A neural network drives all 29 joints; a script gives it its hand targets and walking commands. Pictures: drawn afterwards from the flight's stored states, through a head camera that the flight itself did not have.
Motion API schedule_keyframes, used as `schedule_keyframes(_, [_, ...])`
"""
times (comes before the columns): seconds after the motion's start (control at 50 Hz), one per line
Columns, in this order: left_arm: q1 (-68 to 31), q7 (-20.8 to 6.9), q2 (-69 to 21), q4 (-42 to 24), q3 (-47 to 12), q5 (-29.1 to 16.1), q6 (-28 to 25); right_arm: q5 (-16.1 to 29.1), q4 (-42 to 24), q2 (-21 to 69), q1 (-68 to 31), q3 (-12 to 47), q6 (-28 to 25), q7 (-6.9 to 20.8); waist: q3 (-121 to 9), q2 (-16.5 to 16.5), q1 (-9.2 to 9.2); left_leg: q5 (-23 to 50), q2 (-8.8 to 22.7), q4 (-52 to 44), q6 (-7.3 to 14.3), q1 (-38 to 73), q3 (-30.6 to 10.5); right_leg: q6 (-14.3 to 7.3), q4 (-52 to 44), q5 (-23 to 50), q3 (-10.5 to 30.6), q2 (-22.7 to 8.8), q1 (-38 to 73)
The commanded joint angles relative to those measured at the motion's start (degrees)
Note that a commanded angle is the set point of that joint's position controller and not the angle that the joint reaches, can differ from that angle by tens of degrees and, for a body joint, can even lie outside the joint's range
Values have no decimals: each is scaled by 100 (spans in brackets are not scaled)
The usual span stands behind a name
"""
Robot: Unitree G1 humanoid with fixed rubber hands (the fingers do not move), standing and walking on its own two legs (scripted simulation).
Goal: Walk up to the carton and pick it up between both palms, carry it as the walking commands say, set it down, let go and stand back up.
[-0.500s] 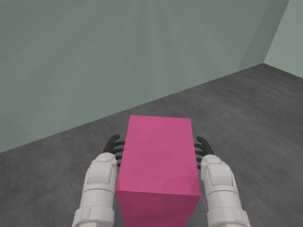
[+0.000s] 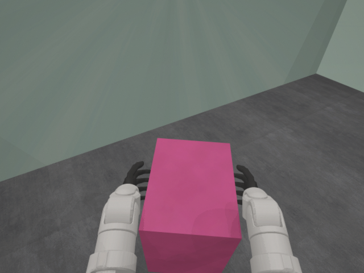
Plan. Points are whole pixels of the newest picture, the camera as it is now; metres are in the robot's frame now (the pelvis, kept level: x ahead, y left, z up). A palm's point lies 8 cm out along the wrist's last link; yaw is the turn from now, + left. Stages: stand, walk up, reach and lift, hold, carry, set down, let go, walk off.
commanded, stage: hold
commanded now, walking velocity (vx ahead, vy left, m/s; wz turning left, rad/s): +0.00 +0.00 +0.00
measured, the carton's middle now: (188, 208) +0.30 +0.00 -0.02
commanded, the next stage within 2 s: carry in 0.78 s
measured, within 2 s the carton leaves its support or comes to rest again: neither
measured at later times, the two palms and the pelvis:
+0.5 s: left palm (131, 192) +0.29 +0.13 +0.06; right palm (251, 196) +0.29 -0.14 +0.05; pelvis +0.00 +0.00 +0.00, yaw +0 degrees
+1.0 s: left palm (163, 184) +0.31 +0.06 +0.07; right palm (286, 195) +0.28 -0.21 +0.07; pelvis -0.01 -0.05 -0.01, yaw -9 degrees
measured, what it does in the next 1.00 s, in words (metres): lifts its right foot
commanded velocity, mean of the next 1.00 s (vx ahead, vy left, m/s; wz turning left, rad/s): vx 0.00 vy -0.08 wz -0.26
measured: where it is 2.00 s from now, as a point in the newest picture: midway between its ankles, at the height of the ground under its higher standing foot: outside the picture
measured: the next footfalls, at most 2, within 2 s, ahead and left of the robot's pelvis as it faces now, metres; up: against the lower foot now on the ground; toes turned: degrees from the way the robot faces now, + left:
right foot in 1.10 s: +0.03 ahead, -0.22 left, +0.00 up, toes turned -18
left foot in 1.38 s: +0.04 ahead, -0.08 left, +0.00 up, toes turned -18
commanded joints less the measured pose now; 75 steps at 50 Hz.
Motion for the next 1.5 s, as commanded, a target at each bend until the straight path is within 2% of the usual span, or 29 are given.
schedule_keyframes(0.0, [-2343,-1351,-5755,-73,-2767,-1535,-172,1602,-274,5579,-2631,2862,-227,1488,-1108,64,-11,619,-409,-330,-8,291,402,-34,-370,553,-472,454,-26])
schedule_keyframes(0.74, [-2386,-1359,-5620,-100,-2758,-1528,-174,1599,-302,5560,-2686,2856,-236,1470,-1092,24,14,443,-431,-314,9,205,444,-24,-383,394,-454,438,-106])
schedule_keyframes(0.76, [-2446,-1334,-5538,-34,-2896,-1628,-221,1535,-327,5504,-2693,2808,-288,1424,-1113,61,4,-368,880,59,74,-689,-108,-118,331,-349,-227,-569,-1038])
schedule_keyframes(0.78, [-2552,-1327,-5556,-118,-2909,-1692,-217,1580,-391,5516,-2684,2914,-277,1399,-1182,164,-51,-540,1240,32,180,-745,-572,-125,789,-599,-246,-387,-1402])
schedule_keyframes(0.8, [-2672,-1318,-5567,-225,-3037,-1766,-173,1585,-419,5472,-2588,2960,-252,1353,-1274,612,-87,-494,1697,-115,377,-831,-1103,-85,1617,-936,-491,-121,-1860])
schedule_keyframes(0.82, [-2868,-1311,-5618,-443,-3229,-1874,-139,1616,-598,5497,-2571,3038,-232,1307,-1470,1057,-120,-241,2256,-285,749,-847,-1670,-33,2693,-1603,-678,64,-2261])
schedule_keyframes(0.84, [-2953,-1283,-5667,-666,-3423,-1969,-87,1686,-849,5540,-2585,3177,-193,1246,-1457,1151,-103,432,2729,-295,1096,-867,-1804,22,3380,-1895,-752,-81,-2759])
schedule_keyframes(0.86, [-3000,-1217,-5761,-1032,-3740,-2170,-13,1866,-1224,5632,-2633,3447,-130,1173,-1456,994,-91,874,2751,-173,1195,-789,-1556,33,3756,-1804,-666,-201,-3042])
schedule_keyframes(0.9, [-2918,-1056,-5806,-1751,-4277,-2475,199,2091,-1788,5683,-2510,3788,84,1002,-1637,1011,-86,1809,2539,129,997,-554,-726,46,3696,-1364,-571,-381,-3187])
schedule_keyframes(0.96, [-2367,-743,-5592,-2885,-4690,-2849,680,2399,-2609,5541,-1832,4121,577,672,-2059,1391,-101,3469,2464,640,760,-240,79,36,2907,-1183,-793,-217,-2939])
schedule_keyframes(1.0, [-1920,-573,-5320,-3250,-4618,-2908,1024,2439,-3001,5269,-1378,4108,900,482,-2275,1682,-105,3859,2524,853,580,-219,373,-31,2195,-1086,-1019,-99,-2635])
schedule_keyframes(1.04, [-1499,-438,-5078,-3455,-4476,-2926,1318,2460,-3333,5027,-1023,4082,1163,323,-2396,1855,-66,3793,2493,1230,293,-370,746,-134,1146,-757,-1351,75,-2078])
schedule_keyframes(1.06, [-1243,-370,-4985,-3489,-4366,-2917,1447,2508,-3520,4939,-961,4086,1279,244,-2509,1466,21,3179,2268,1853,36,-862,1091,-184,604,-360,-1352,135,-1320])
schedule_keyframes(1.08, [-898,-287,-4900,-3508,-4173,-2869,1566,2573,-3725,4829,-940,4098,1390,175,-2522,564,140,1402,1942,2735,-220,-1794,1404,-203,121,309,-1042,-150,-482])
schedule_keyframes(1.1, [-786,-219,-4778,-3598,-4102,-2873,1637,2643,-4057,4815,-925,4219,1517,127,-2524,-1474,86,-2643,1175,3862,-508,-3639,1724,-697,241,2590,837,-1566,488])
schedule_keyframes(1.12, [-507,-128,-4875,-3777,-4059,-2879,1661,2816,-4403,4920,-1156,4470,1590,102,-2432,-1938,114,-3373,828,4782,-560,-4390,1262,-1191,678,4648,1389,-1828,501])
schedule_keyframes(1.14, [-332,-31,-4951,-4035,-4051,-2894,1702,2986,-4646,5013,-1258,4564,1647,46,-2508,-1135,118,-3091,908,5116,-510,-4356,958,-1251,953,4969,985,-1607,475])
schedule_keyframes(1.16, [-309,43,-4952,-4256,-4036,-2903,1743,3125,-4870,5046,-1337,4660,1716,4,-2575,-713,83,-2642,965,5096,-476,-4110,926,-1276,1036,4657,595,-1433,115])
schedule_keyframes(1.18, [-348,103,-4950,-4466,-4025,-2920,1783,3240,-4991,5112,-1274,4721,1789,-29,-2640,-574,48,-2184,1040,4959,-436,-3839,888,-1186,1115,4181,375,-1212,-114])
schedule_keyframes(1.24, [-263,238,-4792,-4784,-3977,-2890,1922,3251,-5127,4991,-864,4620,1933,-171,-2428,-791,-8,-1681,820,3806,-360,-2848,1212,-611,850,3157,97,-716,-954])
schedule_keyframes(1.32, [-175,369,-4514,-5008,-4070,-2859,2152,3083,-5091,4656,-361,4329,2109,-322,-2228,-892,-24,-1559,492,1923,-128,-1626,1289,-412,375,2422,782,-634,-1592])
schedule_keyframes(1.34, [-187,395,-4450,-5034,-4105,-2863,2207,3050,-5061,4603,-253,4250,2149,-339,-2258,-774,-75,-1247,663,1071,11,-809,1260,-174,447,2101,672,-496,-2067])
schedule_keyframes(1.36, [-229,420,-4377,-5040,-4160,-2886,2257,2995,-4989,4572,-149,4141,2174,-351,-2316,-167,-215,-332,1413,-69,307,730,818,178,1003,945,161,-170,-3233])
schedule_keyframes(1.38, [-180,426,-4368,-5096,-4239,-2857,2340,2916,-4810,4487,-54,3945,2191,-351,-2406,2648,-167,1577,4321,-211,1346,787,-1920,315,3966,-2432,-608,324,-4463])
schedule_keyframes(1.4, [-368,452,-4414,-5308,-4347,-3019,2333,3077,-4861,4576,-96,3923,2194,-348,-2065,2009,44,3130,4512,1,1489,402,-1591,31,4964,-2200,-369,-388,-4781])
schedule_keyframes(1.42, [-356,449,-4416,-5138,-4338,-3029,2374,2955,-4815,4505,-86,3883,2232,-360,-1967,1141,77,3152,4034,185,1247,-50,-783,-19,5225,-1812,-278,-596,-4408])
schedule_keyframes(1.44, [-468,438,-4449,-5029,-4297,-3028,2377,2828,-4813,4461,-188,3853,2236,-353,-1750,645,81,3120,3485,234,907,-203,179,23,5236,-1319,-350,-675,-4183])
schedule_keyframes(1.46, [-547,411,-4358,-4985,-4277,-3008,2365,2764,-4813,4440,-300,3889,2229,-349,-1549,708,114,2920,3145,314,609,-303,814,36,4817,-1018,-416,-711,-4018])
schedule_keyframes(1.48, [-522,406,-4342,-4964,-4279,-3027,2342,2757,-4870,4383,-325,3897,2217,-358,-1409,949,117,2824,2824,312,358,-580,1424,86,4257,-1030,-785,-576,-3641])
